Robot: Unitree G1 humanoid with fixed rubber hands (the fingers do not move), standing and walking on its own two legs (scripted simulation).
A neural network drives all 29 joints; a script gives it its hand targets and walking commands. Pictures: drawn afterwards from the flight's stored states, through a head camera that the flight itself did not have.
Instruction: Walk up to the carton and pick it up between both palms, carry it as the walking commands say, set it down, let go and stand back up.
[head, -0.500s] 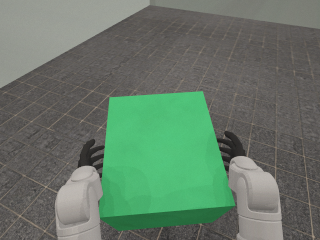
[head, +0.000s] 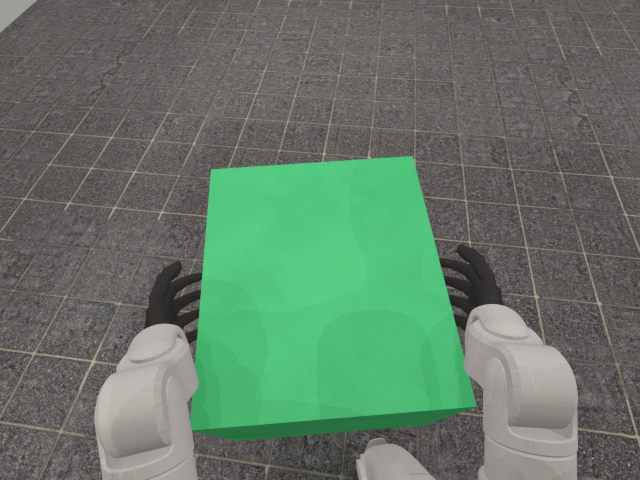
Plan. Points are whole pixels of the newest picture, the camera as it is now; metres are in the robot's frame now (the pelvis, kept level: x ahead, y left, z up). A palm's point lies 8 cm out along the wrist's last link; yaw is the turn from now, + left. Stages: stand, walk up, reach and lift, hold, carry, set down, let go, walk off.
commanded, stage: carry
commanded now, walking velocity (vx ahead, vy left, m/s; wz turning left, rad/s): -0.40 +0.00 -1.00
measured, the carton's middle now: (322, 302) +0.33 +0.01 -0.01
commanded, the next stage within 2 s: none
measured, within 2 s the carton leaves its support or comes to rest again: neither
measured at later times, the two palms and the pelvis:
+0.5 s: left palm out of the picture +0.10 +0.04 +0.09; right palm out of the picture -0.02 -0.27 +0.10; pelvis -0.20 -0.02 +0.01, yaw -24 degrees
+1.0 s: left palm out of the picture -0.14 -0.18 +0.06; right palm out of the picture -0.41 -0.36 +0.04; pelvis -0.42 -0.05 +0.01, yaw -56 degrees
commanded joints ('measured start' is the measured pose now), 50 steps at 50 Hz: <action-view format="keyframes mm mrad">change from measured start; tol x32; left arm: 1 -437 -990 -779 -188 -517 -42 -271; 37 -374 -770 -664 50 -437 35 -243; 50 -416 -991 -719 -307 -505 -166 -284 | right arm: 1 -375 1016 689 -203 430 -62 227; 50 -424 1089 794 -302 530 -135 213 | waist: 1 45 -37 -415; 15 11 -262 -525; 19 9 357 -576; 31 41 335 -331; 35 22 -319 -129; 50 12 -208 -598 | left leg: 1 133 205 -14 249 447 26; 4 -235 -51 -104 465 -394 -100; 16 439 -166 -57 -309 -77 6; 21 240 501 -178 -252 812 233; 31 222 313 62 27 574 44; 35 -302 93 36 431 -539 -129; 41 -374 16 -188 727 -183 -135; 50 -202 -142 -184 329 -154 -98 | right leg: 1 208 -104 157 -228 704 -46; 3 433 -271 485 -202 1692 -145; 4 432 -287 562 -253 1679 -164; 16 235 39 270 -609 504 238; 20 -97 34 28 632 -325 116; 23 -55 -95 -3 791 -123 109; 32 94 -93 -104 -143 -145 55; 36 225 -333 471 -340 1158 -79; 50 610 -105 505 -346 977 32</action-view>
